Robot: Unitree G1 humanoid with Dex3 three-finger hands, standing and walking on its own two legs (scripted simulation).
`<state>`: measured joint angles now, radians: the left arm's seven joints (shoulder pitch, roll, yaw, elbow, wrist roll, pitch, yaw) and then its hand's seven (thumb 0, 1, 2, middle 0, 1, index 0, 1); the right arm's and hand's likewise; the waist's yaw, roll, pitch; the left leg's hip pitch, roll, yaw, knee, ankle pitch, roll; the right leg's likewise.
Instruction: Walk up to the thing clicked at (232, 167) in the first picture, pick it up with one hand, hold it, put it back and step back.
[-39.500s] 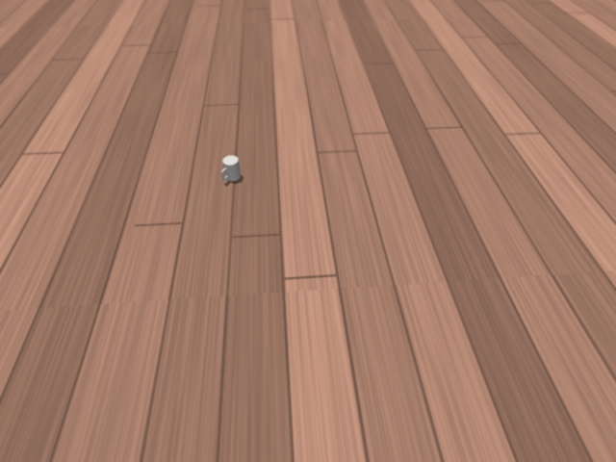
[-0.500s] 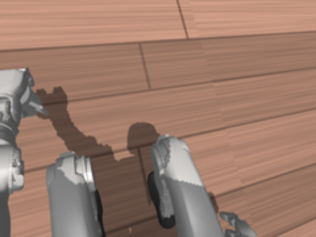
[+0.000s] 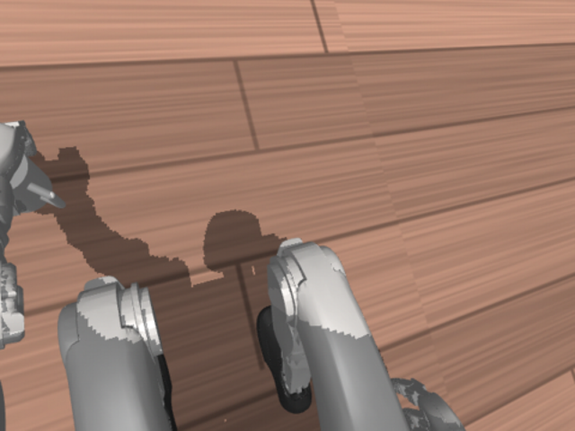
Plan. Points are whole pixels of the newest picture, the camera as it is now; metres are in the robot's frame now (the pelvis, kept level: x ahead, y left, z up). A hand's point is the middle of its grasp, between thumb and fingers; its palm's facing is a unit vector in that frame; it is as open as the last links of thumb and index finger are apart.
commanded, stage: lower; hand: left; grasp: from above
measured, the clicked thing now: (22, 184) +0.47 +0.28 -0.22
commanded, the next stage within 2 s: rest in 0.02 s
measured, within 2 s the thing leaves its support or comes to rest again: rests again in 0.84 s
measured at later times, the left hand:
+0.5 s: hand (17, 185) +0.48 +0.29 -0.22, palm faces -0.46 -0.09 -0.88, open 10.0 cm
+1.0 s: hand (25, 186) +0.48 +0.28 -0.24, palm faces -0.45 -0.10 -0.89, open 10.0 cm
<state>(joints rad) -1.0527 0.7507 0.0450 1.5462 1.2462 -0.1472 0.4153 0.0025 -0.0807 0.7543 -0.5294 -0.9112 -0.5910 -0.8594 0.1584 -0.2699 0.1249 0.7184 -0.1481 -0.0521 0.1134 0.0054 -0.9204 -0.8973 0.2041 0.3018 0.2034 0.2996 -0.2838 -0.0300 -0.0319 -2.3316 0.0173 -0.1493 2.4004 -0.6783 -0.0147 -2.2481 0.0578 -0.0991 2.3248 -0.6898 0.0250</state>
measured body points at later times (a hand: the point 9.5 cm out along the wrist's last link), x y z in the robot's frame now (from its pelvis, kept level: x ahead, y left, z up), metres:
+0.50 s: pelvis +0.00 +0.00 -0.02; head +0.27 +0.08 +0.34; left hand +0.50 +0.29 -0.17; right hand +0.04 -0.26 -0.11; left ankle +0.08 +0.13 -0.30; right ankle +0.10 -0.12 -0.30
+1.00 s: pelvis +0.00 +0.00 -0.02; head +0.28 +0.09 +0.33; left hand +0.50 +0.28 -0.19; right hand +0.04 -0.26 -0.10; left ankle +0.08 +0.13 -0.30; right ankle +0.10 -0.12 -0.30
